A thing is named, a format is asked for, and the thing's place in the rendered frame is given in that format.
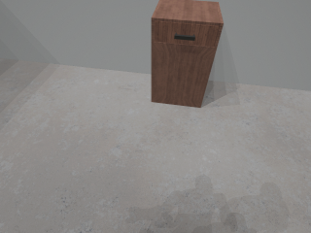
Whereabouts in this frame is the handle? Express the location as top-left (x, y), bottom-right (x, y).
top-left (174, 33), bottom-right (195, 41)

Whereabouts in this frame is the drawer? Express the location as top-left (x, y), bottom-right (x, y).
top-left (155, 20), bottom-right (219, 47)

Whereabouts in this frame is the cabinet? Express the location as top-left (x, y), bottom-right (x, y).
top-left (151, 0), bottom-right (224, 108)

